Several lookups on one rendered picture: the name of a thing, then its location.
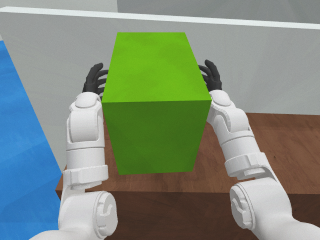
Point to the carton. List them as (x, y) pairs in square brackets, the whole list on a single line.
[(155, 103)]

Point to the left robot forearm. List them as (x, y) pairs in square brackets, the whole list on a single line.
[(85, 142)]

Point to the pedestal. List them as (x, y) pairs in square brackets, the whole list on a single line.
[(196, 205)]

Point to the robot right upper arm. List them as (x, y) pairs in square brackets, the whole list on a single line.
[(261, 206)]

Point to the right robot forearm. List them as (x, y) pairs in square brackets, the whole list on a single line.
[(241, 152)]

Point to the robot left upper arm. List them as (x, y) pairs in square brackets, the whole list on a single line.
[(84, 216)]

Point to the right robot hand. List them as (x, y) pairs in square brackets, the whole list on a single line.
[(213, 77)]

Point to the left robot hand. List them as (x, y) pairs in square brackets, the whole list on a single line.
[(93, 82)]

